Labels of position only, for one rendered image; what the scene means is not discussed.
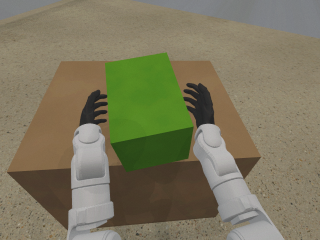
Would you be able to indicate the left robot hand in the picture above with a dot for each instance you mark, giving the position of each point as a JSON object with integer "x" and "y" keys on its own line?
{"x": 88, "y": 113}

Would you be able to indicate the robot left upper arm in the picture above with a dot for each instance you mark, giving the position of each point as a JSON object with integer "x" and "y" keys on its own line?
{"x": 99, "y": 235}

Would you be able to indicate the carton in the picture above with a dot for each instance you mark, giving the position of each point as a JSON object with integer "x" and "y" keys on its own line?
{"x": 149, "y": 123}

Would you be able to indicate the robot left forearm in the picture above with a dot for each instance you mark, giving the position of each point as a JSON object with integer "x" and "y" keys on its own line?
{"x": 90, "y": 178}

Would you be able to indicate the pedestal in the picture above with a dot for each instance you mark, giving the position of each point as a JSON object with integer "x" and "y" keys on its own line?
{"x": 167, "y": 192}

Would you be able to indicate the robot right forearm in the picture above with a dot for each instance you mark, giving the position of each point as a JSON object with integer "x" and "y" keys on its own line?
{"x": 236, "y": 204}

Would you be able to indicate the right robot hand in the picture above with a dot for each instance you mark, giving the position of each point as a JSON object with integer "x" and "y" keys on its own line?
{"x": 203, "y": 111}

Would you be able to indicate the robot right upper arm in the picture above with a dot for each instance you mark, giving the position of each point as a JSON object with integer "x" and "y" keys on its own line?
{"x": 261, "y": 230}

